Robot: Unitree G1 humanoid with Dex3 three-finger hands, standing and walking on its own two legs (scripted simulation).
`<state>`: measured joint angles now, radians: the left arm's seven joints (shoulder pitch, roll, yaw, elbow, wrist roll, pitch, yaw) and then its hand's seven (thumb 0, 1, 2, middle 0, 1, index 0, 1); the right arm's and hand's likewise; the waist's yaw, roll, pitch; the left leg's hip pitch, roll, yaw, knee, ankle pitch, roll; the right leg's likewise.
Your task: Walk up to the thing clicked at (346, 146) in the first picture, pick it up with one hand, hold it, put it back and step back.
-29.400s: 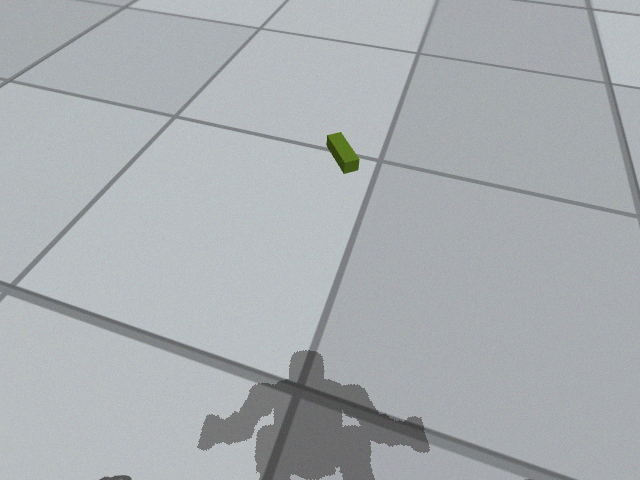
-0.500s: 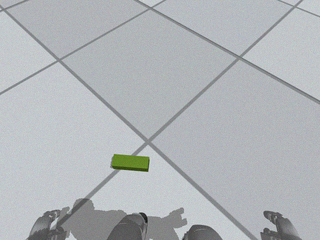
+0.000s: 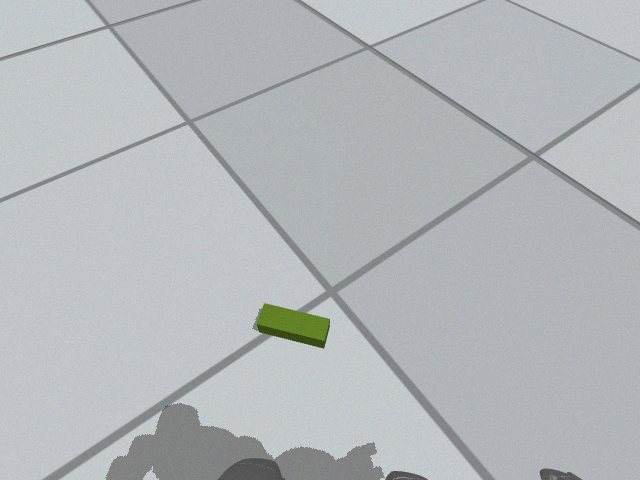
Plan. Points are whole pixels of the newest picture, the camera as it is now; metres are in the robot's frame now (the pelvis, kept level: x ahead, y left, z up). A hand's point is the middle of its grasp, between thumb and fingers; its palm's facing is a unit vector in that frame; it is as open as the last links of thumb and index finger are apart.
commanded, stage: walk up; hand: left
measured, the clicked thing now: (293, 325) +0.57 +0.13 -0.73
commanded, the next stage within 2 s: none
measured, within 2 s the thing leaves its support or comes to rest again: neither
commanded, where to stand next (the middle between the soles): +0.15 -0.04 m, yaw -9 degrees
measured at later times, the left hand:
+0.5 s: hand (163, 437) +0.15 +0.24 -0.14, palm faces -0.12 -0.89 -0.44, open 7.4 cm
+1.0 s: hand out of the picture +0.04 +0.28 -0.15, palm faces -0.18 -0.92 -0.35, open 7.4 cm
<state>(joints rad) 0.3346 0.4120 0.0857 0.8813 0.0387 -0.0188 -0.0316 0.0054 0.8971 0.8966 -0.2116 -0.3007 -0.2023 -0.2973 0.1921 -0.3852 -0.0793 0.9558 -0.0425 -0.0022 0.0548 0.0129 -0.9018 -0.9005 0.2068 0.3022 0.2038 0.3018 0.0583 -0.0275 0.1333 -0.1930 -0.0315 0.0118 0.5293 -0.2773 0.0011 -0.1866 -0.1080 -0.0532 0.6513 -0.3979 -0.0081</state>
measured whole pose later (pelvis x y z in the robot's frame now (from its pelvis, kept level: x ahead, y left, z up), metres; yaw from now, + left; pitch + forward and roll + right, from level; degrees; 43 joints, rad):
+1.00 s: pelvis -0.02 +0.01 +0.01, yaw -8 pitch -2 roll +0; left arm 0.31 0.43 0.07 0.97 0.03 0.02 -0.05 0.01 0.90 0.90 -0.21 -0.30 -0.20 -0.30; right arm 0.29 -0.41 -0.07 0.90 -0.05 -0.04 0.04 0.01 -0.90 -0.90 0.21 0.30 0.21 0.30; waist -0.02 -0.04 0.06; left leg -0.15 0.04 0.06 0.53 -0.35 0.03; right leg -0.31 0.01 0.04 0.76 -0.48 0.01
